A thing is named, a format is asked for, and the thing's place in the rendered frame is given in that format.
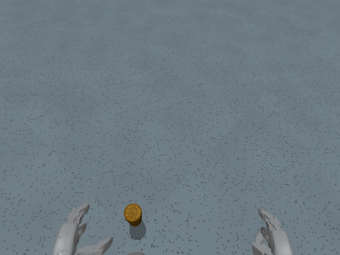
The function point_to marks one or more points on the left robot hand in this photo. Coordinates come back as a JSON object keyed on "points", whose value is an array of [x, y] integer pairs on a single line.
{"points": [[70, 232]]}

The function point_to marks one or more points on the cup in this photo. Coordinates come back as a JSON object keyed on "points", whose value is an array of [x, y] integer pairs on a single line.
{"points": [[133, 214]]}

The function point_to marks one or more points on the right robot hand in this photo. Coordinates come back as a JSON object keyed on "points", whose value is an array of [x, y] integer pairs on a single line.
{"points": [[278, 240]]}

